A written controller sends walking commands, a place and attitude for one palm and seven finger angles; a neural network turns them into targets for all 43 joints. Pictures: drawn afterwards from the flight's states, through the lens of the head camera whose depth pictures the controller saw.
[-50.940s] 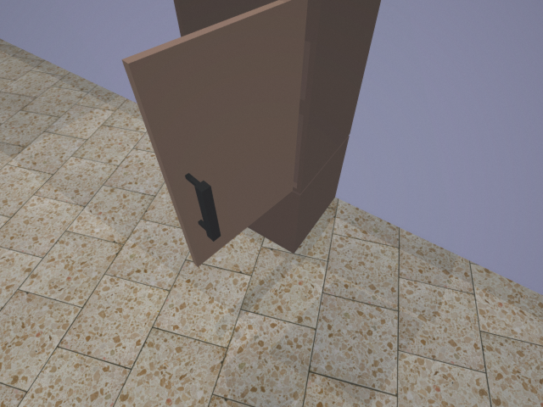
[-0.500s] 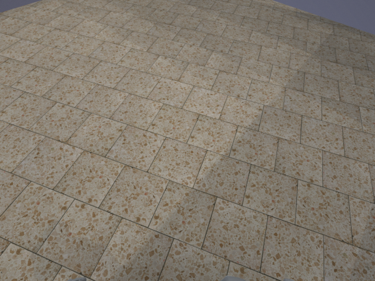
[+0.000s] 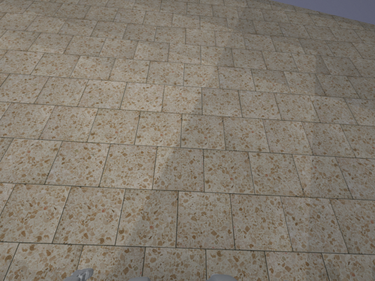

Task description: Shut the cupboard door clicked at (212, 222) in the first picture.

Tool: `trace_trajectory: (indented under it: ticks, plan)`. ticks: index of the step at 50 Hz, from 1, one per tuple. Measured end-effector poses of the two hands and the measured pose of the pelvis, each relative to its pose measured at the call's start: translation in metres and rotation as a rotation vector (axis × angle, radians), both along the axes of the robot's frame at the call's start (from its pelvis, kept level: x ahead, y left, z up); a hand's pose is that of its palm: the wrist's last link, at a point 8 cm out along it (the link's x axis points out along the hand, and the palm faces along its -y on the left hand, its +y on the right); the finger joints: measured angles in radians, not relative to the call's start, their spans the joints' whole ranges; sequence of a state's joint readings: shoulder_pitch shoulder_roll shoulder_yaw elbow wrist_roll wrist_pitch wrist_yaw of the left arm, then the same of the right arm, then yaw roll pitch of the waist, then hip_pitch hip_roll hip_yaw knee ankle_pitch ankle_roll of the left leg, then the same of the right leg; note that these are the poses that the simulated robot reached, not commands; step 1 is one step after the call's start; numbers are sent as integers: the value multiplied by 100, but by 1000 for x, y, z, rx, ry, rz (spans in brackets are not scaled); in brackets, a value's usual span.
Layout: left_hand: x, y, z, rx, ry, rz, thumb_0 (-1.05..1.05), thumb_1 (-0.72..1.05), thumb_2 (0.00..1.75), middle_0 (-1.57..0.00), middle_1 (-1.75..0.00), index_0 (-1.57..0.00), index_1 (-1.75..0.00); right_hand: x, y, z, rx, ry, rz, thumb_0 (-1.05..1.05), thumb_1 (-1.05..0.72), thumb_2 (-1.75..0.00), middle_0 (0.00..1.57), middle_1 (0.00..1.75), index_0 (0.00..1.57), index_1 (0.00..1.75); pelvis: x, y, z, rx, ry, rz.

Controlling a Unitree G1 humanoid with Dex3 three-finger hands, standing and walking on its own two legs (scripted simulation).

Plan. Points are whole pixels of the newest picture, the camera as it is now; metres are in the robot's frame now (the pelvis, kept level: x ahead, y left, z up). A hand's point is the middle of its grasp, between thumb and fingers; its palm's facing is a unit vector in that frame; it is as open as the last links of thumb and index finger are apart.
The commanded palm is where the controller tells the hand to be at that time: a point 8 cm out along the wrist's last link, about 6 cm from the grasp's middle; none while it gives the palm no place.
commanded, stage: turn to face it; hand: left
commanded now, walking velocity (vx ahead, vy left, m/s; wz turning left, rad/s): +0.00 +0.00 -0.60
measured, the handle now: out of the picture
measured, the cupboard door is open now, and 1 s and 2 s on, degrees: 32 32 32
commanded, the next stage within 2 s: none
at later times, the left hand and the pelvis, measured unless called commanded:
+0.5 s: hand (129, 264) +0.17 +0.14 -0.15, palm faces -0.29 -0.92 -0.25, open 7.4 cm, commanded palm none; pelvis +0.03 -0.03 +0.01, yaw -17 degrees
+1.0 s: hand (168, 214) +0.29 +0.06 -0.15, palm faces -0.58 -0.77 -0.26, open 7.4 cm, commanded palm none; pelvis +0.06 -0.04 +0.00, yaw -36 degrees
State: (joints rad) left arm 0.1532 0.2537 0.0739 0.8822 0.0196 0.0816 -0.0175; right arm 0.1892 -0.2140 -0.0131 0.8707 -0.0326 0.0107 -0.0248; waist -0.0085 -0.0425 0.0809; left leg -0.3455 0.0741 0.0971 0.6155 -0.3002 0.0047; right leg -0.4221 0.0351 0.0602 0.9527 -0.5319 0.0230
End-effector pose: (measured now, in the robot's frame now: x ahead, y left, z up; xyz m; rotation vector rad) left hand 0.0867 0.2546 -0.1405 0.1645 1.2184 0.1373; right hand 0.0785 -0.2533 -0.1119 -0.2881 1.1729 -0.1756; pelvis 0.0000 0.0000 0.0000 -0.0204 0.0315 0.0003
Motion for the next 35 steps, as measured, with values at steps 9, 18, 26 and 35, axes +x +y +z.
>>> trace_trajectory:
  ticks: [9,18,26,35]
  plan:
    - [53,-14,22,15,-30,-131,1,91,90,-20,-30,-20,-30,-40,-5,0,41,55,-141,0,-90,-90,21,30,20,30,9,-7,11,-17,0,-120]
    - [89,-58,25,76,-75,-269,0,90,90,-20,-30,-20,-30,-73,-50,-31,56,111,-303,1,-90,-90,21,30,20,30,17,-31,-3,7,-4,-226]
    - [92,-68,18,48,14,-325,0,90,90,-20,-30,-21,-30,-45,-56,-7,28,19,-350,1,-90,-90,20,30,20,30,32,-29,7,27,6,-317]
    - [135,-57,-5,14,57,-401,1,90,90,-20,-30,-21,-30,-30,-31,7,-22,-50,-394,0,-90,-90,21,30,20,30,57,-11,1,1,11,-439]
